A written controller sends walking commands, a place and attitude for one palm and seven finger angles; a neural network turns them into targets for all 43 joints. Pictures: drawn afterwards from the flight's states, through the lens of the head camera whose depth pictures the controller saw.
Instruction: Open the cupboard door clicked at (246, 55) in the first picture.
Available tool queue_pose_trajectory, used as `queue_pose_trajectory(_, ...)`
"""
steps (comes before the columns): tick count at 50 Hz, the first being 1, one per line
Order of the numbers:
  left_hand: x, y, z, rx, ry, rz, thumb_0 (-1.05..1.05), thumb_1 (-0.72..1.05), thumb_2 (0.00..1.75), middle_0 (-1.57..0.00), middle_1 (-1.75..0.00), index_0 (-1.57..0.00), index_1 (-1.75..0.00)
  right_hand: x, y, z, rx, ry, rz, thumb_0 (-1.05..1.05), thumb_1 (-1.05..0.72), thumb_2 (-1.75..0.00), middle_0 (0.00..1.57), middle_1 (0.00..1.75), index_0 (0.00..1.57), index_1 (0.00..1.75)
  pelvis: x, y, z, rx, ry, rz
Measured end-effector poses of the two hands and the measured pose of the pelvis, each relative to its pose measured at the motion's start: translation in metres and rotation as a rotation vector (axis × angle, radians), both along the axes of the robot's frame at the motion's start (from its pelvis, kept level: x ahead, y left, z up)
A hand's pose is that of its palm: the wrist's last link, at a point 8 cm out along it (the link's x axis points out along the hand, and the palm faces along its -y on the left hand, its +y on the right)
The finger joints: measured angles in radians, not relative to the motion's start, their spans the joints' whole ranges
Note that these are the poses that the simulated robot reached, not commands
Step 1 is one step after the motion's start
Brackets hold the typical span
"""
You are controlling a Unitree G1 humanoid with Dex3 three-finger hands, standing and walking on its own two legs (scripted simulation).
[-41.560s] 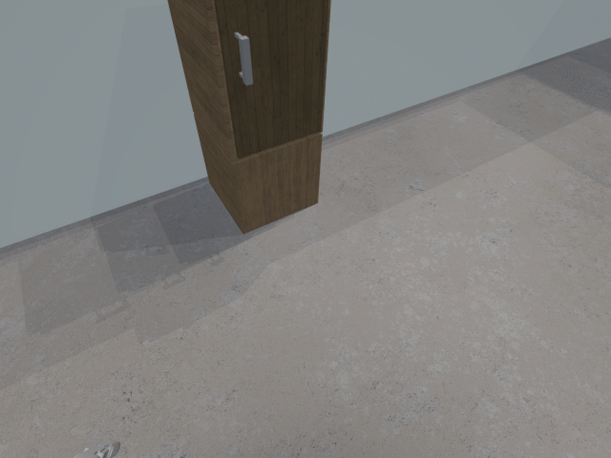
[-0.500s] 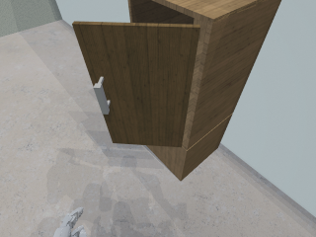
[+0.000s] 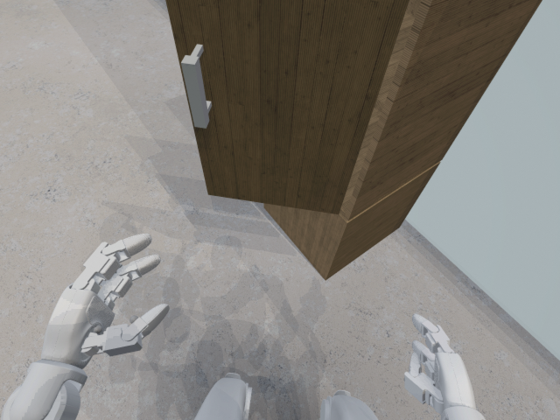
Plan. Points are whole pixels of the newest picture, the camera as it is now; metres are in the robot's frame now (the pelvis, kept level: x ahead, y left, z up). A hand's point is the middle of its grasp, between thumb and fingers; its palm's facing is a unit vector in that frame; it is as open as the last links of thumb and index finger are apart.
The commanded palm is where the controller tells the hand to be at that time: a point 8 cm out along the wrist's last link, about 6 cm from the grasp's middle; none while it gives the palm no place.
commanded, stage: raise the hand with hooked fingers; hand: left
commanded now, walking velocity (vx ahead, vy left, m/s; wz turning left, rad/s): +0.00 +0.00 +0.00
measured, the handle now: (200, 87) +0.61 +0.21 +0.10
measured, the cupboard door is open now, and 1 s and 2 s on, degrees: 45 45 45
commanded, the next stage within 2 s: move the hooked fingers beside the handle in 1.48 s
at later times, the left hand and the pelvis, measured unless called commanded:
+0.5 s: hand (100, 276) +0.26 +0.25 +0.08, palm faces -0.04 -1.00 -0.05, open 12.8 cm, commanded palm +0.24 +0.31 +0.09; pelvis +0.01 +0.03 +0.03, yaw -1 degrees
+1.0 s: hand (72, 220) +0.31 +0.29 +0.12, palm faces -0.03 -1.00 -0.04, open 14.0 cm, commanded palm +0.28 +0.33 +0.12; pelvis +0.02 +0.02 +0.04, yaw -1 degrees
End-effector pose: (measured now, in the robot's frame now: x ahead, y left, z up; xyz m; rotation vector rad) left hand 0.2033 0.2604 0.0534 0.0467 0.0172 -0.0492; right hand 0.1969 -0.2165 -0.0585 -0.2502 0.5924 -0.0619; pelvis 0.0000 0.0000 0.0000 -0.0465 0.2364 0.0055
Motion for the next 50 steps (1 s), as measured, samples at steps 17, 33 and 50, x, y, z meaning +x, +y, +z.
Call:
queue_pose_trajectory(17, 0.025, 0.034, 0.021, 0.006, 0.034, 0.006, 0.01, -0.02, 0.51, -0.27, -0.89, -0.26, -0.89, -0.067, -0.015, 0.009, -0.051, 0.123, -0.125, 0.01, -0.9, -0.9, 0.21, 0.3, 0.2, 0.3, 0.001, 0.023, 0.021, 0.006, -0.015, -0.022)
queue_pose_trajectory(33, 0.05, 0.061, 0.044, 0.007, 0.019, 0.027, 0.0, -0.39, 0.35, -0.3, -1.13, -0.29, -1.13, -0.021, 0.002, 0.038, -0.04, 0.02, -0.052, 0.01, -0.9, -0.9, 0.21, 0.3, 0.2, 0.3, 0.011, 0.024, 0.034, 0.001, -0.047, -0.014)
queue_pose_trajectory(50, 0.084, 0.08, 0.071, -0.004, 0.004, 0.024, -0.01, -0.5, 0.3, -0.3, -1.2, -0.3, -1.2, -0.04, -0.014, 0.032, -0.044, 0.109, -0.088, 0.01, -0.9, -0.9, 0.21, 0.3, 0.21, 0.3, 0.017, 0.016, 0.044, 0.009, -0.06, -0.022)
